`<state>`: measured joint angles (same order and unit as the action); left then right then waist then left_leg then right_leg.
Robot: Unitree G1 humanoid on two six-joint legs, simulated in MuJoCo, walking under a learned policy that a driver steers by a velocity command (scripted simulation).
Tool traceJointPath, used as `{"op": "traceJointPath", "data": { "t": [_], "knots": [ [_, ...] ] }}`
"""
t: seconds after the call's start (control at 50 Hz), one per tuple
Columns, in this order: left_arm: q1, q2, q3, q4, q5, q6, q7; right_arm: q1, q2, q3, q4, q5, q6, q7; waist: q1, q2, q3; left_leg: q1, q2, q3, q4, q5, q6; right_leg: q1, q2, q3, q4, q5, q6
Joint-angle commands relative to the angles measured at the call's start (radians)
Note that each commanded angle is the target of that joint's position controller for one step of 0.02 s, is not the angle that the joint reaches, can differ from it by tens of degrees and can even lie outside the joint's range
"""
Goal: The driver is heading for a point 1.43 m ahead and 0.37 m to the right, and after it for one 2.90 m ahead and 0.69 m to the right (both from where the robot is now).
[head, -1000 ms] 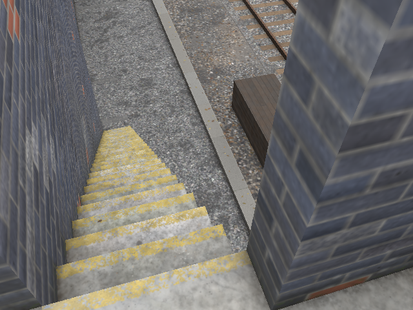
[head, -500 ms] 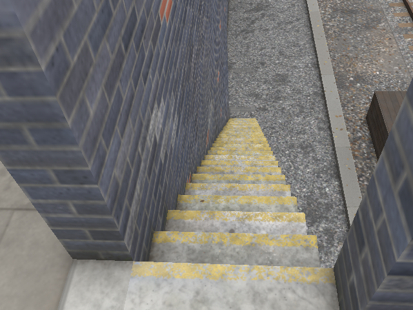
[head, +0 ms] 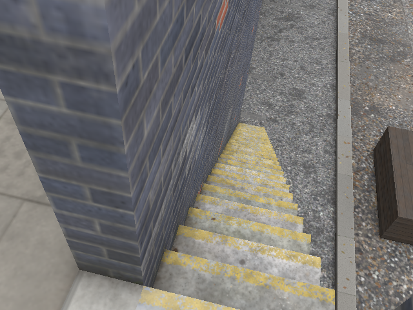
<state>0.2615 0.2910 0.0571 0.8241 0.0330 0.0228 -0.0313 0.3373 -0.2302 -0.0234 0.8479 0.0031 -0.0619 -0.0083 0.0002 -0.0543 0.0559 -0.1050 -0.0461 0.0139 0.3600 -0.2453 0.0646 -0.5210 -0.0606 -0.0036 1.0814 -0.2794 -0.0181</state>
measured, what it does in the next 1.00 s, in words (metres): walks ahead: right foot, then left foot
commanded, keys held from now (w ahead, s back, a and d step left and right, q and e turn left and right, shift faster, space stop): w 0.16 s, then no key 0.84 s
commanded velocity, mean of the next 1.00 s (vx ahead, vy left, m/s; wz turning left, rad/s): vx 0.14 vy -0.07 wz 0.03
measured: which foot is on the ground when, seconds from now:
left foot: down 0.00-0.34, up 0.36-0.82, down 0.84-1.00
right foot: up 0.00-0.32, down 0.34-1.00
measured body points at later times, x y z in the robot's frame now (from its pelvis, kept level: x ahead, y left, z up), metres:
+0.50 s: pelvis +0.20 -0.07 -0.01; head +0.24 -0.08 +0.44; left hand +0.28 +0.18 -0.14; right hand +0.24 -0.32 -0.16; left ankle +0.12 +0.06 -0.63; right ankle +0.28 -0.13 -0.75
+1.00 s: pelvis +0.21 -0.06 +0.00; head +0.20 -0.06 +0.45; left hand +0.23 +0.18 -0.15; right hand +0.20 -0.30 -0.15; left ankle +0.20 +0.06 -0.75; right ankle +0.28 -0.13 -0.75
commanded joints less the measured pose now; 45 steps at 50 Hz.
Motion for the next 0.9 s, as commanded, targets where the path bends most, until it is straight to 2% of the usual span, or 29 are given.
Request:
{"op": "traceJointPath", "data": {
  "t": [0.02, 0.08, 0.14, 0.16, 0.2, 0.22, 0.24, 0.26, 0.3, 0.32, 0.34, 0.36, 0.38, 0.4, 0.42, 0.44, 0.46, 0.48, 0.5, 0.52, 0.56, 0.58, 0.66, 0.7, 0.78, 0.82, 0.84, 0.86, 0.9],
  "knots": [
    [0.071, 0.043, 0.009, -0.005, -0.003, 0.034, -0.003, 0.044, -0.178, -0.046, -0.035, 0.009, -0.034, -0.014, 0.019, 0.160, -0.012, 0.063, 0.290, -0.195, -0.105, 0.510, 0.020, -0.143, -0.026, 0.055, 0.038, 0.120, 0.020],
    [-0.049, 0.053, 0.009, -0.031, 0.009, 0.024, -0.028, 0.123, -0.127, -0.033, 0.003, -0.004, -0.024, -0.013, -0.021, 0.182, 0.038, 0.098, 0.279, -0.167, -0.126, 0.596, 0.043, -0.257, -0.028, 0.023, -0.033, 0.212, 0.014],
    [-0.128, 0.033, 0.000, -0.053, 0.017, 0.014, -0.034, 0.193, -0.131, -0.033, 0.030, -0.004, -0.030, -0.023, -0.048, 0.172, 0.038, 0.163, 0.281, -0.134, -0.118, 0.690, 0.055, -0.316, -0.026, -0.015, -0.100, 0.252, 0.017],
    [-0.156, 0.014, -0.006, -0.061, 0.016, 0.012, -0.027, 0.201, -0.147, -0.036, 0.028, -0.012, -0.027, -0.027, -0.058, 0.171, 0.046, 0.169, 0.279, -0.121, -0.111, 0.733, 0.058, -0.314, -0.024, -0.037, -0.129, 0.246, 0.024],
    [-0.253, -0.010, -0.021, -0.084, 0.006, -0.002, -0.029, 0.186, -0.098, -0.014, 0.028, -0.016, -0.031, -0.028, -0.076, 0.163, 0.096, 0.094, 0.220, -0.056, -0.100, 0.853, 0.042, -0.222, 0.006, -0.101, -0.291, 0.288, 0.024],
    [-0.257, -0.033, -0.032, -0.088, -0.006, -0.010, -0.032, 0.177, -0.103, -0.012, 0.030, -0.017, -0.035, -0.026, -0.074, 0.208, 0.087, 0.069, 0.197, -0.028, -0.095, 0.894, 0.030, -0.133, 0.029, -0.136, -0.382, 0.315, 0.013],
    [-0.252, -0.036, -0.036, -0.087, -0.014, -0.015, -0.032, 0.184, -0.097, -0.007, 0.037, -0.017, -0.041, -0.026, -0.064, 0.249, 0.072, 0.042, 0.200, -0.023, -0.097, 0.894, 0.017, -0.017, 0.063, -0.158, -0.428, 0.310, -0.007],
    [-0.218, -0.026, -0.034, -0.074, -0.009, -0.018, -0.026, 0.189, -0.127, -0.013, 0.048, -0.018, -0.047, -0.026, -0.057, 0.273, 0.050, 0.023, 0.193, -0.004, -0.068, 0.977, -0.002, 0.101, 0.100, -0.162, -0.448, 0.300, -0.025],
    [0.017, 0.031, -0.017, 0.012, 0.001, -0.029, -0.014, 0.115, -0.155, -0.019, 0.034, -0.019, -0.047, -0.025, 0.061, 0.291, -0.062, 0.035, 0.199, -0.017, 0.133, 1.045, -0.009, 0.326, 0.131, -0.102, -0.471, 0.258, -0.065],
    [0.138, 0.056, -0.008, 0.058, 0.005, -0.040, -0.005, 0.075, -0.163, -0.026, 0.026, 0.002, -0.043, -0.022, 0.133, 0.239, -0.092, 0.007, 0.178, -0.006, 0.297, 0.938, -0.015, 0.455, 0.122, -0.095, -0.608, 0.371, -0.077],
    [0.218, 0.140, 0.013, 0.091, 0.008, -0.054, 0.009, 0.079, -0.175, -0.034, 0.001, 0.017, -0.047, -0.023, 0.150, 0.102, -0.154, -0.111, 0.088, 0.032, 0.537, 0.541, -0.038, 0.633, -0.010, -0.012, -0.611, 0.857, -0.103],
    [0.263, 0.203, 0.023, 0.099, 0.020, -0.051, 0.007, 0.332, 0.010, 0.002, 0.034, 0.059, -0.035, -0.024, 0.046, -0.150, -0.403, -0.353, -0.019, 0.012, 1.003, -0.451, -0.056, 0.980, -0.349, 0.308, -0.443, 1.448, -0.286],
    [0.284, 0.178, 0.021, 0.082, -0.037, -0.044, 0.006, 0.351, -0.059, -0.011, 0.083, 0.078, -0.036, -0.047, 0.105, -0.070, -0.530, -0.387, -0.046, -0.153, 1.162, -0.426, -0.039, 0.936, -0.371, 0.391, -0.502, 1.417, -0.374],
    [0.150, 0.148, 0.014, 0.058, -0.049, -0.036, 0.017, 0.245, -0.089, -0.021, 0.065, 0.059, -0.040, -0.049, 0.071, -0.066, -0.374, -0.426, 0.005, -0.135, 1.163, -0.315, -0.031, 0.743, -0.325, 0.325, -0.604, 1.117, -0.370],
    [0.019, 0.064, -0.014, 0.026, -0.033, -0.023, 0.021, 0.176, -0.108, -0.024, 0.061, 0.025, -0.043, -0.039, 0.035, 0.005, -0.220, -0.429, 0.043, -0.098, 1.101, -0.208, -0.030, 0.553, -0.276, 0.288, -0.691, 0.839, -0.343],
    [-0.045, 0.021, -0.032, 0.014, -0.025, -0.019, 0.028, 0.120, -0.103, -0.028, 0.054, 0.001, -0.038, -0.032, 0.009, 0.014, -0.119, -0.399, 0.073, -0.081, 1.028, -0.162, -0.033, 0.408, -0.242, 0.243, -0.758, 0.738, -0.312],
    [-0.051, 0.010, -0.035, 0.030, -0.043, -0.020, 0.037, 0.131, -0.069, -0.019, 0.060, -0.021, -0.015, -0.031, -0.024, 0.017, -0.081, -0.329, 0.089, -0.067, 0.978, -0.117, -0.033, 0.293, -0.209, 0.189, -0.803, 0.692, -0.276],
    [-0.061, -0.014, -0.046, 0.023, -0.039, -0.025, 0.039, 0.155, -0.064, -0.017, 0.083, -0.030, 0.007, -0.033, -0.034, 0.001, -0.083, -0.279, 0.093, -0.062, 0.934, -0.100, -0.038, 0.239, -0.190, 0.136, -0.813, 0.713, -0.244],
    [-0.053, -0.022, -0.051, 0.028, -0.034, -0.035, 0.038, 0.163, -0.048, -0.014, 0.094, -0.024, 0.021, -0.034, -0.037, -0.012, -0.087, -0.239, 0.090, -0.054, 0.889, -0.097, -0.042, 0.207, -0.173, 0.097, -0.820, 0.762, -0.231],
    [-0.052, -0.009, -0.051, 0.029, -0.032, -0.041, 0.038, 0.155, -0.039, -0.012, 0.097, -0.018, 0.029, -0.038, -0.040, -0.035, -0.087, -0.213, 0.085, -0.049, 0.844, -0.092, -0.045, 0.182, -0.161, 0.064, -0.829, 0.801, -0.234],
    [-0.038, 0.009, -0.054, 0.023, -0.018, -0.046, 0.038, 0.142, -0.046, -0.012, 0.118, -0.008, 0.045, -0.050, -0.026, -0.016, -0.105, -0.224, 0.064, -0.048, 0.796, -0.105, -0.053, 0.220, -0.191, 0.065, -0.810, 0.917, -0.243],
    [-0.026, 0.020, -0.054, 0.026, -0.021, -0.040, 0.038, 0.138, -0.049, -0.012, 0.122, -0.009, 0.052, -0.053, -0.028, -0.021, -0.125, -0.225, 0.066, -0.054, 0.768, -0.108, -0.053, 0.238, -0.196, 0.066, -0.812, 0.855, -0.240],
    [-0.044, 0.025, -0.053, 0.019, -0.025, 0.015, 0.046, 0.029, -0.049, 0.001, 0.116, -0.018, 0.070, -0.048, 0.004, -0.079, -0.078, -0.207, 0.088, -0.021, 0.498, -0.108, -0.044, 0.210, -0.147, 0.098, -0.900, 0.122, -0.158],
    [-0.009, 0.045, -0.046, 0.043, -0.031, 0.044, 0.052, -0.007, -0.043, 0.008, 0.105, -0.018, 0.067, -0.043, 0.022, -0.116, -0.054, -0.191, 0.076, 0.005, 0.386, -0.147, -0.043, 0.217, -0.150, 0.151, -0.945, -0.075, -0.145],
    [0.008, 0.062, -0.032, 0.069, -0.039, 0.068, 0.054, 0.062, -0.025, 0.010, 0.152, -0.004, 0.060, -0.049, 0.016, -0.032, -0.037, -0.102, 0.050, 0.034, 0.113, -0.117, -0.021, 0.263, -0.175, 0.215, -0.945, -0.179, -0.129],
    [0.032, 0.052, -0.025, 0.096, -0.048, 0.074, 0.054, 0.108, -0.027, 0.010, 0.183, -0.020, 0.043, -0.044, 0.009, -0.008, 0.014, -0.016, 0.085, -0.021, -0.085, 0.021, 0.000, 0.202, -0.135, 0.204, -0.937, -0.247, -0.059],
    [0.041, 0.036, -0.024, 0.104, -0.051, 0.068, 0.049, 0.123, -0.040, 0.009, 0.184, -0.034, 0.032, -0.043, 0.016, 0.015, 0.015, 0.006, 0.149, -0.092, -0.113, -0.024, 0.013, 0.180, -0.112, 0.190, -0.907, -0.191, -0.028],
    [0.048, -0.006, -0.031, 0.103, -0.053, 0.064, 0.039, 0.080, -0.074, 0.003, 0.180, -0.019, 0.026, -0.043, 0.052, 0.095, 0.047, -0.133, 0.163, -0.139, -0.138, -0.187, 0.017, 0.244, -0.035, 0.117, -0.903, -0.089, 0.000],
    [0.030, -0.015, -0.033, 0.126, -0.039, 0.060, 0.027, 0.045, -0.036, 0.017, 0.183, -0.011, 0.002, -0.042, 0.060, 0.169, 0.056, -0.334, 0.178, -0.162, -0.258, -0.311, -0.019, 0.447, 0.000, 0.060, -0.795, 0.057, -0.005]
  ]
}}
Keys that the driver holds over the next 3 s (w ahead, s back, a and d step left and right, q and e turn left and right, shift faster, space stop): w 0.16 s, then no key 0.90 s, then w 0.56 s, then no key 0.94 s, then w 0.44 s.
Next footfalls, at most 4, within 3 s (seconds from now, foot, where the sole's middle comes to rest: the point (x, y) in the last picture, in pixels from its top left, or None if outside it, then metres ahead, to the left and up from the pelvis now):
0.34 right None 0.32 -0.14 -0.78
0.84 left None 0.24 0.06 -0.78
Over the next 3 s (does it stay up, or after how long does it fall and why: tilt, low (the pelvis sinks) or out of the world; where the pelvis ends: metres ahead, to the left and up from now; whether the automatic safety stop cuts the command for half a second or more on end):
stays up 0.25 -0.08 0.00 its command is cut before an obstacle after 1.1 s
